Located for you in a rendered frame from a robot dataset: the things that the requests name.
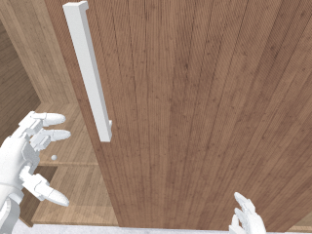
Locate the robot right hand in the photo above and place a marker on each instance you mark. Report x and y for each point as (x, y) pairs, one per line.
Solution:
(252, 223)

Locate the robot left hand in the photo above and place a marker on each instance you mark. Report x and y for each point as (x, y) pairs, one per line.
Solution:
(16, 152)

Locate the wardrobe door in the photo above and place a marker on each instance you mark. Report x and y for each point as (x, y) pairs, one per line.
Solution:
(206, 98)
(306, 221)

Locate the robot left forearm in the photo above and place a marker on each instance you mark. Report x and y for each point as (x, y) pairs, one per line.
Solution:
(10, 198)

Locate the handle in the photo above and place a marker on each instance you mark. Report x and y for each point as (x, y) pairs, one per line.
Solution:
(76, 18)

